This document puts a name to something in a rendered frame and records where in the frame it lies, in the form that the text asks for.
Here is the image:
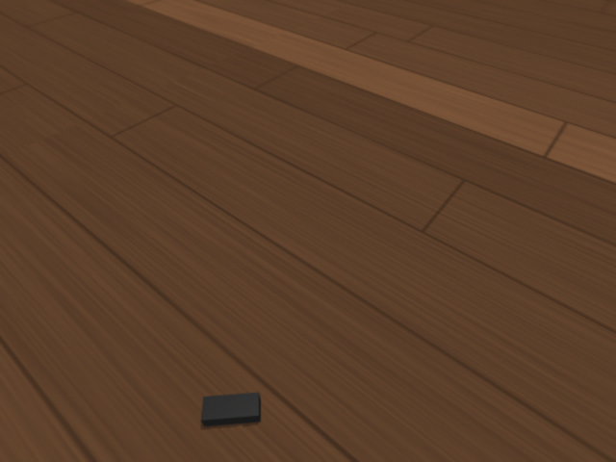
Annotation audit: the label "carton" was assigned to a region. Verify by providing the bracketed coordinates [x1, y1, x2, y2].
[201, 393, 261, 426]

